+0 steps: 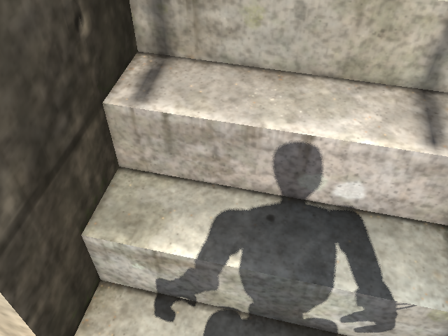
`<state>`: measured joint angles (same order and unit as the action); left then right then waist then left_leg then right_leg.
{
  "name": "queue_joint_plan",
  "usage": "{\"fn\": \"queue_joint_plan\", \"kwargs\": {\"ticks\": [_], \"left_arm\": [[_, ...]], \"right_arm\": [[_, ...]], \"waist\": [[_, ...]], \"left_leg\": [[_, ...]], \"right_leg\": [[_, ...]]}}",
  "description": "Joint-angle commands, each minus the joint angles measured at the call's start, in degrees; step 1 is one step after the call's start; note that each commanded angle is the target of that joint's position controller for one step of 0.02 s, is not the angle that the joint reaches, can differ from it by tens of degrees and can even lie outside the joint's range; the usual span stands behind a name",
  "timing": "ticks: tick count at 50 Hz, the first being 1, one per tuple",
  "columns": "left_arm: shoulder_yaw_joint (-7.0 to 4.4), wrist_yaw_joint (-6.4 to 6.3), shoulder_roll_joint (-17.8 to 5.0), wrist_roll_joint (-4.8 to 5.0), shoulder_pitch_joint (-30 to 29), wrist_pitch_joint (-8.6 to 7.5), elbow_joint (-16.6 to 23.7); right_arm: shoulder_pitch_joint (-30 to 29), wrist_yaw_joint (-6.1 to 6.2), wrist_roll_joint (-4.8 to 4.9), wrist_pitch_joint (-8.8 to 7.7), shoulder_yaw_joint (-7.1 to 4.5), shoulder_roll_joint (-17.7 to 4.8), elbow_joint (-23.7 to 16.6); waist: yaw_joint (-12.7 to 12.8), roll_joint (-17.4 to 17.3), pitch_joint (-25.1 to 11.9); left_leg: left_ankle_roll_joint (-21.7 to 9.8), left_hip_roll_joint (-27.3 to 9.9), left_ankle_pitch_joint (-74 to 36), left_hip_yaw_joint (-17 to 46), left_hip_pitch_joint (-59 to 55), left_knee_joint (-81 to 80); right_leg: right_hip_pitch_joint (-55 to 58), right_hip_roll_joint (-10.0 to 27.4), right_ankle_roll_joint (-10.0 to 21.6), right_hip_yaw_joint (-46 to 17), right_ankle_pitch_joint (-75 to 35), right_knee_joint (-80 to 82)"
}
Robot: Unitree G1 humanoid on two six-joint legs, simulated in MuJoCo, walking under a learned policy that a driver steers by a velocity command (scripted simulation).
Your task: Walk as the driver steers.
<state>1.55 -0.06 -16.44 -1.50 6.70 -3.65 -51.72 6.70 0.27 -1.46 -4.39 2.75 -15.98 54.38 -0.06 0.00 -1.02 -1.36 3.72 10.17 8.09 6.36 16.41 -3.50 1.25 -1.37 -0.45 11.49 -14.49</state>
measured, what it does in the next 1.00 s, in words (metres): stands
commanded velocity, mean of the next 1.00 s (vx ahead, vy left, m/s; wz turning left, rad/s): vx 0.44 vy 0.00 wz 0.00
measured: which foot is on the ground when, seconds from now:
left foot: down 0.00-1.00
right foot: down 0.00-1.00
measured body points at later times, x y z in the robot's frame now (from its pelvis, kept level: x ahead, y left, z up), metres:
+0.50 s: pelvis +0.00 +0.00 +0.00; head +0.00 +0.00 +0.45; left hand +0.15 +0.26 -0.11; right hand +0.14 -0.26 -0.11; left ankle -0.02 +0.11 -0.75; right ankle -0.04 -0.13 -0.75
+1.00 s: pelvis -0.01 +0.00 +0.00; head +0.00 +0.00 +0.45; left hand +0.11 +0.27 -0.12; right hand +0.10 -0.27 -0.13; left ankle -0.02 +0.11 -0.75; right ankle -0.04 -0.13 -0.75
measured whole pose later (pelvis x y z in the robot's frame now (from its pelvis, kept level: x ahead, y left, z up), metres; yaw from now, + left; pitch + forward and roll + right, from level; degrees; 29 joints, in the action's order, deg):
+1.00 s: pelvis -0.01 +0.00 +0.00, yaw +0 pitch +0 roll +0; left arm 1.1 0.4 -17.7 -1.8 9.0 -3.0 -52.0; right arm 9.4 0.2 -1.7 -3.2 1.9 -17.3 54.8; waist 0.1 0.3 -0.2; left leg -1.1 3.6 10.8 8.1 7.8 18.7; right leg -5.1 1.1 -1.3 -0.6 12.3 -17.1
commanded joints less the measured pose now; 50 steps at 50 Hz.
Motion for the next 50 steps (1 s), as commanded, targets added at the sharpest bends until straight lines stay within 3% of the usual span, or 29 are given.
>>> {"fn": "queue_joint_plan", "kwargs": {"ticks": [1, 5, 6, 8, 36, 40, 50], "left_arm": [[-1.47, -0.13, -7.2, 0.00, -2.7, -0.76, 3.6], [-1.43, -0.09, -7.4, -0.03, -2.9, -0.78, 3.9], [-1.28, -0.15, -7.2, -0.18, -2.2, -0.38, 3.5], [-1.42, -0.11, -7.5, -0.06, -2.9, -0.64, 4.1], [-1.22, -0.01, -7.9, -0.17, -2.7, -0.85, 5.0], [-1.58, 0.25, -8.8, -0.14, -0.7, -0.82, 4.2], [-2.15, 0.25, -8.2, -0.25, 1.9, 0.24, 2.1]], "right_arm": [[-2.4, 0.11, 0.02, -0.64, -1.36, -7.0, -3.5], [-2.6, 0.07, -0.01, -0.60, -1.34, -7.2, -3.9], [-1.3, 0.06, 0.34, -0.52, -0.94, -6.4, -2.8], [-2.7, 0.02, -0.05, -0.61, -1.34, -7.7, -3.9], [-2.8, -0.05, -0.10, -0.38, -1.10, -7.9, -5.3], [-0.3, -0.20, -0.22, -0.22, -1.55, -8.8, -4.2], [2.6, 0.19, -0.19, 0.84, -2.54, -8.4, -1.5]], "waist": [[0.0, -0.3, -3.0], [0.0, -0.3, -3.1], [-0.1, -0.4, -2.9], [0.1, -0.2, -3.3], [0.0, -0.2, -3.1], [0.0, 0.2, -3.1], [0.2, -0.2, -1.2]], "left_leg": [[-1.2, -5.7, -16.4, 4.1, -1.2, -0.8], [-1.1, -5.7, -16.4, 4.1, -1.3, -0.9], [-0.6, -5.5, -18.2, 3.8, -1.0, -0.3], [-1.0, -5.7, -16.3, 4.1, -1.1, -0.9], [-0.8, -5.8, -15.6, 4.1, -1.2, -1.2], [-0.8, -5.9, -20.4, 3.6, -1.8, 0.2], [-1.2, -5.3, -14.4, 3.3, 0.7, 1.7]], "right_leg": [[0.6, 3.2, 0.3, -2.7, -11.9, 0.9], [0.7, 3.3, 0.3, -2.7, -12.0, 1.0], [1.0, 3.7, -0.3, -3.4, -14.6, 1.0], [1.0, 3.3, 0.3, -2.7, -12.0, 0.9], [0.5, 3.3, 0.3, -2.9, -11.6, 1.3], [0.7, 3.5, 0.3, -2.7, -15.4, 0.2], [-2.2, 2.6, 0.6, -1.9, -9.2, -2.0]]}}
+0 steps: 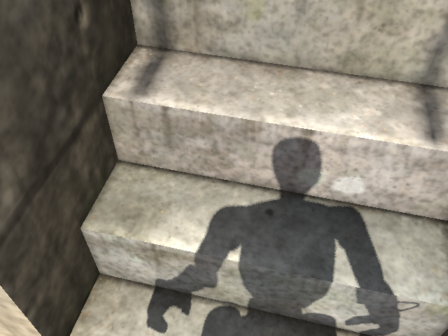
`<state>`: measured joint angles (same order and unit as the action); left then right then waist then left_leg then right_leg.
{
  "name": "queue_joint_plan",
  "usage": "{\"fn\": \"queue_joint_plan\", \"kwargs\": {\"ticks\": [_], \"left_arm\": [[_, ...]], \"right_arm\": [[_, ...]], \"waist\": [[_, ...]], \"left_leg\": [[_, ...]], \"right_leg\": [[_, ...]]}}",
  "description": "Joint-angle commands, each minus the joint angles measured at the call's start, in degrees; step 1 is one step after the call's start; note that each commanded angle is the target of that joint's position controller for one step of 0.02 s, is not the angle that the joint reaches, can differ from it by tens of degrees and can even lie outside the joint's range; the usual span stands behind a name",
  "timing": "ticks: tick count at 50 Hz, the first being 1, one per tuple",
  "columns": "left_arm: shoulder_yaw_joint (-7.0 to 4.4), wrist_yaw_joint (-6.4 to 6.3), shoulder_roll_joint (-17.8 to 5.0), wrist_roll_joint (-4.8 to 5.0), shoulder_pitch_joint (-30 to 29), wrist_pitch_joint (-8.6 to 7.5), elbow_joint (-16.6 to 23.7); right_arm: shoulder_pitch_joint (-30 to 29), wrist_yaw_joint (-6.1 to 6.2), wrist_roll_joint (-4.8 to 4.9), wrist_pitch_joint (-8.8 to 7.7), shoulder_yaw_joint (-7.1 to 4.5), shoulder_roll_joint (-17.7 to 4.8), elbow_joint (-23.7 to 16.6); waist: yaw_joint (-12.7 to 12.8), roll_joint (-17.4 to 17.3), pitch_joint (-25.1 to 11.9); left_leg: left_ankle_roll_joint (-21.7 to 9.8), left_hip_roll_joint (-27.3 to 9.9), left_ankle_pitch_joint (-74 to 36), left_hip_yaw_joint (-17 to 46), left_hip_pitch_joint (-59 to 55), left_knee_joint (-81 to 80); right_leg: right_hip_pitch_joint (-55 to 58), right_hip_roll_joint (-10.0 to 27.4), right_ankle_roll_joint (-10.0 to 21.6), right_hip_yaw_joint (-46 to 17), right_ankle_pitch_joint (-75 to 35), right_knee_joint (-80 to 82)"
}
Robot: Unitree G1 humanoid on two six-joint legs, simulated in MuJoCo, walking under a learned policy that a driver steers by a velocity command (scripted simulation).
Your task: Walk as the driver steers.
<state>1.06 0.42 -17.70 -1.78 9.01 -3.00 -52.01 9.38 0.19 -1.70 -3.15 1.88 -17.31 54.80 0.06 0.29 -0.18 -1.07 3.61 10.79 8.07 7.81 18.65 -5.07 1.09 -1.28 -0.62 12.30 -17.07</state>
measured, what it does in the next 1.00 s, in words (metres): stands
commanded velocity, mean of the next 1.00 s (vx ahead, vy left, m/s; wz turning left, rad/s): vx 0.15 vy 0.00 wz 0.00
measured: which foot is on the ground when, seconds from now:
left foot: down 0.00-1.00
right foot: down 0.00-1.00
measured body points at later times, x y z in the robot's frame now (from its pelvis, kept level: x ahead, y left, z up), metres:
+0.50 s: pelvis -0.02 +0.00 +0.00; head +0.00 +0.00 +0.45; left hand +0.04 +0.26 -0.14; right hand +0.04 -0.27 -0.14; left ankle -0.01 +0.11 -0.75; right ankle -0.04 -0.13 -0.75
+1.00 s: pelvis +0.01 -0.02 +0.00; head +0.01 -0.01 +0.45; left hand +0.09 +0.23 -0.14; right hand +0.07 -0.26 -0.15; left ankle -0.01 +0.11 -0.75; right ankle -0.04 -0.13 -0.75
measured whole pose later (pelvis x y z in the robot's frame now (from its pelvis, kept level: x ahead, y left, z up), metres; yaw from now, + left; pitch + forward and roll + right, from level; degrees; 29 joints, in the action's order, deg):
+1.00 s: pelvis +0.01 -0.02 +0.00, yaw +1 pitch +0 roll +0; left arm 1.3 0.6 -13.3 -0.8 11.4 -4.5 -57.1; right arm 12.8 2.8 -0.9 -1.9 1.6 -12.5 58.1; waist 0.2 -0.1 -0.7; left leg 0.2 2.4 12.8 9.1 8.2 20.9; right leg -4.7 -0.2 -0.1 0.4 13.9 -18.3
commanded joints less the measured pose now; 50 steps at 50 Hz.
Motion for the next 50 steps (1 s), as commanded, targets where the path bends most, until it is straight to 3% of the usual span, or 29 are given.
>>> {"fn": "queue_joint_plan", "kwargs": {"ticks": [1, 5, 6, 7, 11, 22, 24, 28, 29, 31, 33, 38, 40, 41, 42, 44, 46, 50], "left_arm": [[-1.71, -0.26, -6.9, 0.05, -0.2, -0.32, 2.2], [-1.89, -0.34, -6.8, 0.16, 1.3, -0.09, 1.4], [-2.21, -0.72, -7.5, 0.09, 1.6, -0.10, 1.2], [-2.03, -1.18, -6.5, -0.09, 2.1, 0.11, 0.8], [-2.17, -1.72, -6.2, 0.20, 3.4, 0.32, -0.1], [-2.12, -1.03, -4.4, 0.53, 6.3, -1.02, -2.2], [-2.30, -1.27, -4.8, 0.47, 6.1, -0.88, -2.4], [-2.14, -1.22, -3.6, 0.56, 6.3, -0.91, -2.7], [-1.64, -1.07, -2.3, 0.16, 6.7, -1.01, -3.0], [-1.28, -0.98, -1.3, 0.04, 6.3, -1.05, -3.5], [-1.28, -1.15, -1.8, 0.20, 5.6, -1.36, -3.6], [-1.37, -1.30, -1.8, 0.74, 5.4, -2.09, -3.9], [-1.64, -0.79, -2.2, 1.11, 4.7, -2.39, -3.5], [-1.34, -0.32, -1.1, 1.13, 4.6, -2.42, -3.4], [-0.64, -0.22, 0.2, 0.47, 4.4, -2.23, -3.2], [-1.11, -0.12, -2.3, 0.74, 4.2, -2.23, -3.0], [-1.08, -0.05, -2.8, 0.86, 4.2, -2.19, -3.0], [-1.35, 0.04, -3.8, 1.09, 4.4, -1.53, -3.7]], "right_arm": [[0.2, 0.32, 0.07, -0.33, -1.75, -7.0, -1.7], [1.6, 0.47, 0.17, 0.01, -2.02, -6.8, -0.8], [2.0, 0.89, 0.16, 0.07, -2.46, -7.7, -0.4], [1.2, 0.88, -0.02, 0.51, -2.51, -7.4, -0.5], [2.6, 1.11, 0.15, 1.10, -2.73, -6.4, 0.2], [4.3, 2.12, 0.03, 3.15, -3.25, -4.7, 0.6], [4.0, 2.26, 0.11, 3.15, -3.45, -4.9, 0.4], [4.6, 2.70, -0.08, 2.93, -3.52, -4.5, 0.6], [5.3, 2.80, 0.23, 2.86, -3.16, -3.3, 1.0], [4.9, 2.93, 0.11, 2.84, -2.76, -2.2, 1.5], [4.1, 3.10, 0.07, 2.61, -2.78, -2.6, 1.5], [3.6, 3.23, 0.55, 1.58, -2.71, -2.2, 1.5], [4.3, 3.51, 0.89, 0.75, -2.64, -1.9, 1.7], [4.2, 3.27, 0.93, 0.66, -2.34, -1.0, 1.5], [5.1, 3.13, 0.80, 0.91, -1.34, 1.0, 2.1], [5.3, 3.12, 0.66, 0.84, -1.55, -1.0, 1.9], [5.1, 2.90, 0.72, 0.77, -1.46, -1.7, 1.5], [6.1, 2.71, 0.82, 1.04, -1.66, -2.6, 1.8]], "waist": [[0.0, -0.5, -1.9], [0.0, -0.7, -1.4], [-0.1, -0.4, -1.6], [0.3, -0.9, -1.1], [-0.1, -0.8, -0.5], [-0.4, -0.6, 1.0], [-0.2, -0.7, 1.2], [-0.4, 0.1, 0.5], [-0.4, -0.2, -0.8], [-0.4, -0.6, 1.2], [-0.4, -0.9, 2.8], [-0.3, -0.8, 2.2], [-0.4, -0.8, 2.2], [-0.2, -1.0, 2.8], [-0.1, -1.5, 2.7], [-0.1, -0.3, 0.3], [0.1, -0.5, -1.9], [0.3, 0.2, -2.5]], "left_leg": [[-1.5, -5.1, -14.7, 3.3, -0.4, -0.4], [-1.4, -4.9, -13.9, 3.2, 0.4, 0.2], [-1.5, -4.6, -12.4, 3.4, 0.7, 0.0], [-1.4, -4.5, -12.2, 3.4, 0.9, 0.2], [-1.3, -4.3, -11.5, 3.3, 1.4, 0.7], [-1.7, -3.8, -7.8, 3.3, 1.8, 1.7], [-1.6, -3.6, -7.6, 3.2, 2.3, 2.0], [-1.7, -3.9, -7.4, 3.3, 2.0, 2.5], [-1.7, -3.7, -4.3, 3.1, 1.3, 1.6], [-1.4, -3.0, 2.0, 2.9, 2.6, -0.1], [-1.3, -2.7, 3.6, 3.0, 3.7, -0.9], [-1.8, -2.3, 0.7, 2.4, 3.1, 0.2], [-2.5, -1.9, 1.4, 2.0, 3.4, 0.8], [-2.7, -2.3, -0.9, 1.8, 3.6, 1.5], [-1.4, -3.0, -8.1, 2.6, 3.3, 0.6], [-0.7, -3.4, -17.0, 2.5, 0.6, 1.7], [-0.5, -3.9, -22.0, 2.8, -1.3, 2.1], [0.0, -3.9, -24.0, 2.5, -2.1, 2.4]], "right_leg": [[-0.8, 2.7, 0.5, -1.8, -9.8, 0.4], [-1.3, 2.5, 0.5, -1.8, -8.9, -0.2], [-1.3, 2.0, 0.7, -1.9, -7.2, -0.3], [-2.0, 2.0, 0.9, -1.8, -6.5, 0.1], [-2.9, 1.8, 1.1, -1.9, -6.1, -0.1], [-6.1, 1.3, 0.7, -1.1, -2.2, -1.1], [-6.3, 1.1, 0.7, -1.2, -1.8, -1.0], [-6.5, 1.3, 1.0, -1.1, -2.7, -1.5], [-5.6, 1.1, 0.8, -0.7, -0.1, -1.0], [-6.4, 0.3, 0.6, -0.4, 4.2, 0.3], [-6.8, 0.0, 0.8, -0.4, 4.9, 0.7], [-5.6, -0.3, 1.8, -0.5, 4.0, 0.4], [-5.0, -0.4, 2.1, -0.4, 3.7, -0.8], [-5.3, -0.1, 2.3, -0.2, 2.0, -1.4], [-4.4, 1.0, 0.7, -1.8, -6.0, 0.8], [-1.7, 1.2, 0.2, -1.5, -14.6, 0.0], [0.2, 1.7, 0.0, -1.6, -19.5, -0.1], [1.4, 1.7, -0.2, -1.6, -22.1, -0.2]]}}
